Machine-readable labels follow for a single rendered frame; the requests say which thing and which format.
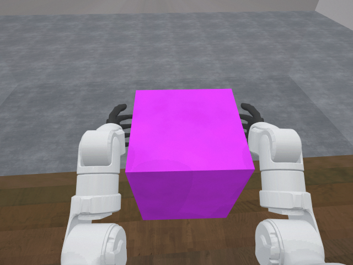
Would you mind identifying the robot right upper arm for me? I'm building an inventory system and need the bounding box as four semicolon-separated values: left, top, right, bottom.
255;219;345;265

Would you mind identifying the right robot forearm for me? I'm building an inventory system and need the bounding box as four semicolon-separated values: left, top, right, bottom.
248;122;325;259

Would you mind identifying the left robot hand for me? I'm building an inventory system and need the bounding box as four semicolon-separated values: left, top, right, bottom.
106;104;133;147

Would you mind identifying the left robot forearm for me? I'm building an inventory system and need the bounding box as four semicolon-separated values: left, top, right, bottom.
61;123;126;264

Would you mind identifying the robot left upper arm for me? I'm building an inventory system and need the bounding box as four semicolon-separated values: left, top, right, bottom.
61;223;127;265

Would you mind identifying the right robot hand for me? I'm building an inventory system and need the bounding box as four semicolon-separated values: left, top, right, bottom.
239;103;264;143

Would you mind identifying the carton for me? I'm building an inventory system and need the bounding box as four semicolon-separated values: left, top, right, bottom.
125;89;255;220

